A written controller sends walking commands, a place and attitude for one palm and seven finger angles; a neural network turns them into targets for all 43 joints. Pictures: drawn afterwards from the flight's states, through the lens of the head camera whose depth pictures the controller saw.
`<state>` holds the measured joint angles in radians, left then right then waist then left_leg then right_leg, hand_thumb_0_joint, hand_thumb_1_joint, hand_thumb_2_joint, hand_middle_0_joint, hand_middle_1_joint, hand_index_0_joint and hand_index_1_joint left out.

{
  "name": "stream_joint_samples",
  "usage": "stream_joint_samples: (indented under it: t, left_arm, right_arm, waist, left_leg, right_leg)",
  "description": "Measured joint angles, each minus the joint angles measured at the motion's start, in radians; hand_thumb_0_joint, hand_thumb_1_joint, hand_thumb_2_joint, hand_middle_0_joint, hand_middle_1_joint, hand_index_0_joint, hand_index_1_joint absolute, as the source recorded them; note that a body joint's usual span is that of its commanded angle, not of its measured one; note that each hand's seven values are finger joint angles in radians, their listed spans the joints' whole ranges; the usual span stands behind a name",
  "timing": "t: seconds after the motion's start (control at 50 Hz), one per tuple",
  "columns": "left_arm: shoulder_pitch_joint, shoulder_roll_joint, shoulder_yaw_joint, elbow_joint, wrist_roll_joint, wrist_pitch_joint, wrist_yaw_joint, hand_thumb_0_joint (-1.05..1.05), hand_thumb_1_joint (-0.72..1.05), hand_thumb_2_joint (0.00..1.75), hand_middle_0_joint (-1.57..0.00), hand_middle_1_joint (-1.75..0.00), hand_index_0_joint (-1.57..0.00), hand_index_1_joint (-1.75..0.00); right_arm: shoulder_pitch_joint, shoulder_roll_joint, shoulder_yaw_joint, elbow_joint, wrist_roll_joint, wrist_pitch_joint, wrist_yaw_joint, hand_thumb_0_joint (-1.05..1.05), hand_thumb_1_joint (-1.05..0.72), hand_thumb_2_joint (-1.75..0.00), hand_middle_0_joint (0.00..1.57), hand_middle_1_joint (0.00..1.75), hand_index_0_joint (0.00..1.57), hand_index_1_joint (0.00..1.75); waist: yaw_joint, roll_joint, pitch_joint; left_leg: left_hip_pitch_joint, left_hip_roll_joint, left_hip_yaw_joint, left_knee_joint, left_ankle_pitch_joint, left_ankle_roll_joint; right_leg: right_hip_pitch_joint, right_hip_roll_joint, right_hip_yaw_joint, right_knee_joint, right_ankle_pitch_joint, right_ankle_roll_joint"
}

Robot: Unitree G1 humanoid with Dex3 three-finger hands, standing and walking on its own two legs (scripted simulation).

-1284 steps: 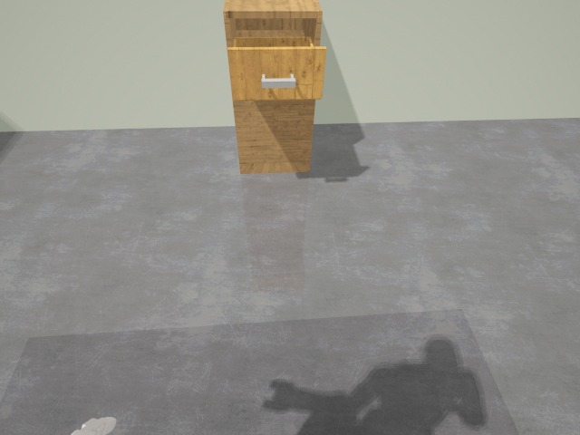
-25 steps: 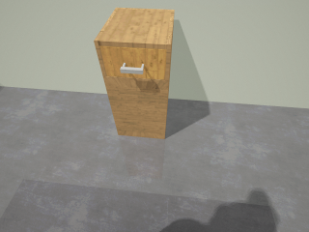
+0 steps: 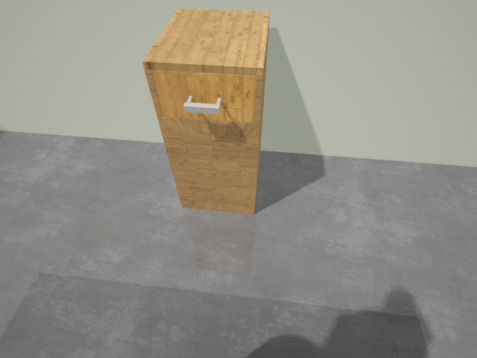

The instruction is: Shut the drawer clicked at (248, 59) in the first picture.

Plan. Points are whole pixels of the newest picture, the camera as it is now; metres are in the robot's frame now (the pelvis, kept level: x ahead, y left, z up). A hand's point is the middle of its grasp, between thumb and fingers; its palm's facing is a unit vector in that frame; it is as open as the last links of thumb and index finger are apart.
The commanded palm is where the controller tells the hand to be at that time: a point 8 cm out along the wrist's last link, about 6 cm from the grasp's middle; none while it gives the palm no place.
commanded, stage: look to check the result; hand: left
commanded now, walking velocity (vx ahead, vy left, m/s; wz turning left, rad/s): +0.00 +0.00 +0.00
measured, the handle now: (203, 104) +0.87 +0.16 -0.09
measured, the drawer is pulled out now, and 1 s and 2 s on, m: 0.00 0.00 0.00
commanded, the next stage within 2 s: stand and wait in 0.04 s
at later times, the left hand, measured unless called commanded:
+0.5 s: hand out of the picture +0.00 +0.16 -0.17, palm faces +0.06 -0.98 -0.20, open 7.4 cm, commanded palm none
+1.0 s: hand out of the picture +0.00 +0.17 -0.17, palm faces +0.05 -0.98 -0.21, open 7.4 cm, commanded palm none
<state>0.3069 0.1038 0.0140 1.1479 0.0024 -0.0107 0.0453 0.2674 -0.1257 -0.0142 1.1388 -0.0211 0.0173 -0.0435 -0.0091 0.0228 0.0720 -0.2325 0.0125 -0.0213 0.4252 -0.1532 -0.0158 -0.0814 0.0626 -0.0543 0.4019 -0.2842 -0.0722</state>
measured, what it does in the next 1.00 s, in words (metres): stands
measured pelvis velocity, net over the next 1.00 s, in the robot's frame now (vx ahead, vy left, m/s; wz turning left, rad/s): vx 0.01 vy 0.00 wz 0.00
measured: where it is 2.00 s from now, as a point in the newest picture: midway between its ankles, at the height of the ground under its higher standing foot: outside the picture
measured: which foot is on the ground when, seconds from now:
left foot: down 0.00-1.00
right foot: down 0.00-1.00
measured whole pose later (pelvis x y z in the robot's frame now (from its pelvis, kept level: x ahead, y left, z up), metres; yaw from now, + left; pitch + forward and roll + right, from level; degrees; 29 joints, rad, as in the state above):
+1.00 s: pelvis +0.01 +0.00 +0.00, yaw +0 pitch -2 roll +0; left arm 0.29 0.14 0.02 1.13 0.00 -0.01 0.05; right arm 0.25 -0.15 -0.01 1.14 -0.02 0.01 -0.04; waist -0.01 0.02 0.07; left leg -0.21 0.02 -0.02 0.42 -0.17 -0.02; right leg -0.05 0.07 -0.05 0.37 -0.29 -0.07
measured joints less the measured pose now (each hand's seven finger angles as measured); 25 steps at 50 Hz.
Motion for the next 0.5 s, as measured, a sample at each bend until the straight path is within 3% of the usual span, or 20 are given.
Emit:
stream_joint_samples:
  t: [0.5]
  left_arm:
    - [-0.010,0.013,0.008,-0.015,-0.001,-0.002,0.004,0.01,0.90,0.90,-0.20,-0.30,-0.20,-0.30]
  right_arm:
    - [0.002,-0.001,0.001,0.000,0.002,-0.001,-0.002,0.00,-0.91,-0.90,0.19,0.30,0.20,0.30]
  waist:
    - [-0.002,-0.004,0.001]
  left_leg:
    - [0.010,0.008,-0.004,0.006,-0.018,-0.010]
  right_leg:
    - [0.019,0.009,-0.002,-0.013,-0.008,-0.007]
